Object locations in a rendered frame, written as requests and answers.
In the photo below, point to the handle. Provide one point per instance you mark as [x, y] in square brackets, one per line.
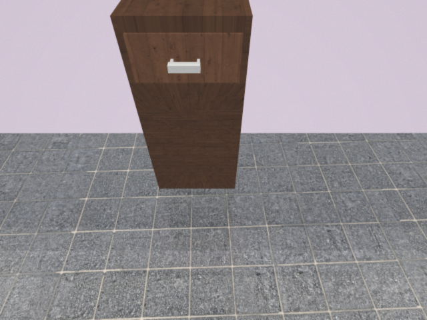
[184, 67]

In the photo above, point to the drawer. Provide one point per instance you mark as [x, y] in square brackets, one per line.
[220, 56]

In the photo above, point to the cabinet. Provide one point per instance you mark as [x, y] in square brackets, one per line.
[192, 130]

